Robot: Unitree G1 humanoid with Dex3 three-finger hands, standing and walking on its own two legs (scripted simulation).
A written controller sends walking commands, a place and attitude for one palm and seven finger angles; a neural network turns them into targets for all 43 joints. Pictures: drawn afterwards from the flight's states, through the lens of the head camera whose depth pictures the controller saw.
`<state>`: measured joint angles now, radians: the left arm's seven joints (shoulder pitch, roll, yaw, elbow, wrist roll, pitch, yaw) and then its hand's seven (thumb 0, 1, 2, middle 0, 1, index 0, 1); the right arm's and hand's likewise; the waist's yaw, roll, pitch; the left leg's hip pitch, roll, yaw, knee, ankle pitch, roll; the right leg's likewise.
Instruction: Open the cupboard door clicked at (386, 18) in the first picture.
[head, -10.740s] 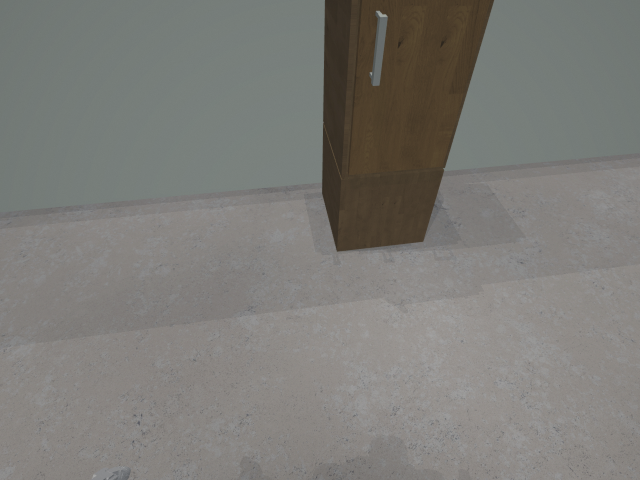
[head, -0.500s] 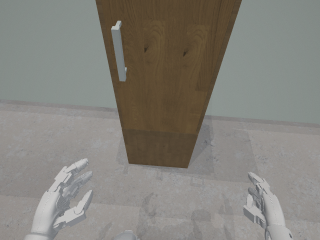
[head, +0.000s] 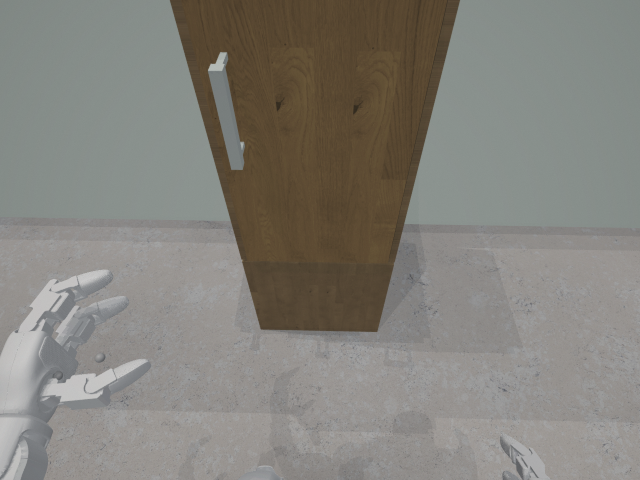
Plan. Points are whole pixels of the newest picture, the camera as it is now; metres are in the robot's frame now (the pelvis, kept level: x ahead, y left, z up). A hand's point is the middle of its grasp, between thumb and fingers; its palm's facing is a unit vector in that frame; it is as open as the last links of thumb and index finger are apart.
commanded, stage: raise the hand with hooked fingers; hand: left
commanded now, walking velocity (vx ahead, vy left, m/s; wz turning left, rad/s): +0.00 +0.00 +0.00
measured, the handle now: (230, 114) +0.61 +0.17 +0.13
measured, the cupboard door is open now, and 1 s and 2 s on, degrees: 0 0 0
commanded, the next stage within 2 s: move the hooked fingers beside the handle in 1.20 s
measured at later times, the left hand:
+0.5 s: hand (46, 306) +0.27 +0.30 +0.12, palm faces +0.04 -1.00 -0.04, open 13.8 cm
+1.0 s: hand (55, 276) +0.29 +0.29 +0.14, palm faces +0.04 -1.00 -0.03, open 14.0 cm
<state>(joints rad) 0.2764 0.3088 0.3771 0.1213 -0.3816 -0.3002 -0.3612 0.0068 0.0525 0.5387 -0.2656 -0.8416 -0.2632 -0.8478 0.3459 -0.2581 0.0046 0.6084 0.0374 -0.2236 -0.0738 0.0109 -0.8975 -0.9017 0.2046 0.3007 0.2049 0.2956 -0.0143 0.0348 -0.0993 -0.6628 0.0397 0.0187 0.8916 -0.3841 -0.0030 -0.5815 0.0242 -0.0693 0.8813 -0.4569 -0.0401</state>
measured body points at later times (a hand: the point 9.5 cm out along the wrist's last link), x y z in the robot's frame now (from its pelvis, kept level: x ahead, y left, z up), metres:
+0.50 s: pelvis +0.01 +0.04 +0.02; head +0.02 +0.04 +0.47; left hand +0.26 +0.36 +0.12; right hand +0.21 -0.18 -0.04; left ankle +0.03 +0.12 -0.69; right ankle -0.01 -0.09 -0.69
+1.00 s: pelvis +0.01 +0.01 +0.03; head +0.02 +0.01 +0.48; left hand +0.28 +0.34 +0.15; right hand +0.17 -0.24 -0.05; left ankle +0.03 +0.12 -0.69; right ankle -0.01 -0.09 -0.69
